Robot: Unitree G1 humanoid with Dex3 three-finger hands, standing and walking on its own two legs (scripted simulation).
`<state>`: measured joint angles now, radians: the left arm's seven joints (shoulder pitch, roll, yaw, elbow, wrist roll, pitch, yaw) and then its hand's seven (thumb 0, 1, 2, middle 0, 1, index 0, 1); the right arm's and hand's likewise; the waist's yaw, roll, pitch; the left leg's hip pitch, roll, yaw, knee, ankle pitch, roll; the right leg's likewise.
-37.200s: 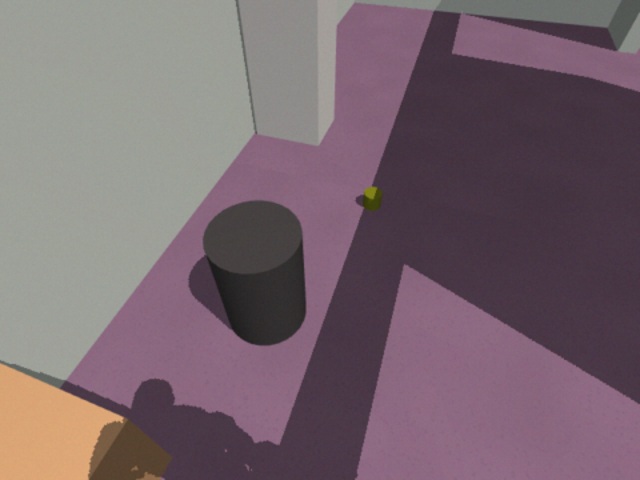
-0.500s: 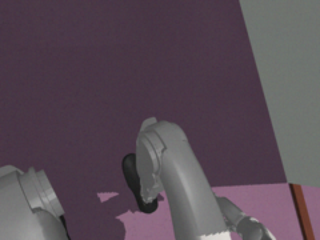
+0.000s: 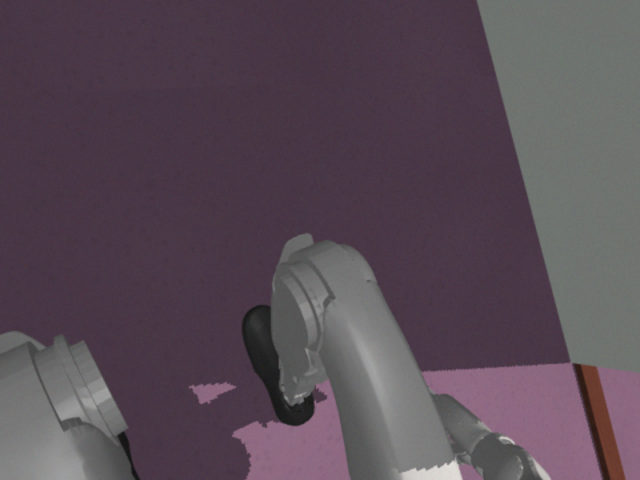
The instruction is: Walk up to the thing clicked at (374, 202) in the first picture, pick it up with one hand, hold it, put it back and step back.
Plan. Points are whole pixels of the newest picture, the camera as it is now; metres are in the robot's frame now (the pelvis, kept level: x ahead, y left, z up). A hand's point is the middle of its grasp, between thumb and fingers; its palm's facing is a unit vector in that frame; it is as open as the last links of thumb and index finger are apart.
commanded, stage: close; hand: left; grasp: from above
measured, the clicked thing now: out of the picture +0.46 +0.40 -0.27
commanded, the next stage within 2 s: settle in 1.60 s
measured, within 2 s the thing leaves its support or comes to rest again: leaves its support in 1.94 s
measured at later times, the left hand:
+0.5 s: hand out of the picture +0.44 +0.39 -0.23, palm faces -0.41 -0.17 -0.89, open 13.2 cm
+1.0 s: hand out of the picture +0.44 +0.40 -0.24, palm faces -0.42 -0.18 -0.89, open 11.8 cm
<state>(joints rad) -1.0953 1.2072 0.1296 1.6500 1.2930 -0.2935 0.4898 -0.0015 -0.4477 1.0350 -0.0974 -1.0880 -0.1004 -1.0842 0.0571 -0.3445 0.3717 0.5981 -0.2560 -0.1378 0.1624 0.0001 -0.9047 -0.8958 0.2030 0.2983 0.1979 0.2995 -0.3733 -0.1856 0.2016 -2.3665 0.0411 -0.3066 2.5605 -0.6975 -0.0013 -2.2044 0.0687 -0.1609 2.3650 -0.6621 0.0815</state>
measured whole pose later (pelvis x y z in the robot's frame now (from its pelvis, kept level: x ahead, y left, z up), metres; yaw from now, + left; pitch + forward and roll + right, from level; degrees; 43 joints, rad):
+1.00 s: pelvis +0.00 +0.00 +0.00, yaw +0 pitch +26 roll -17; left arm -1.09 1.22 0.14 1.64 1.28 -0.30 0.47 0.00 -0.16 0.79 -0.25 -0.99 -0.29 -0.94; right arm 0.06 -0.35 0.38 0.59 -0.26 -0.13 0.16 0.00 -0.89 -0.89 0.20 0.30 0.20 0.30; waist -0.37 -0.18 0.21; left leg -2.37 0.04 -0.31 2.56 -0.70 0.00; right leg -2.20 0.07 -0.16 2.36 -0.66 0.08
